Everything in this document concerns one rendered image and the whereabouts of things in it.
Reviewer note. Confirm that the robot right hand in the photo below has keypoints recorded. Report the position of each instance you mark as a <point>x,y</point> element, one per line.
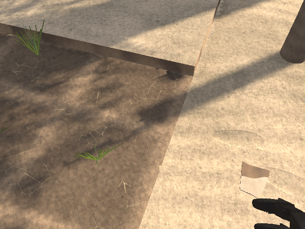
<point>282,209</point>

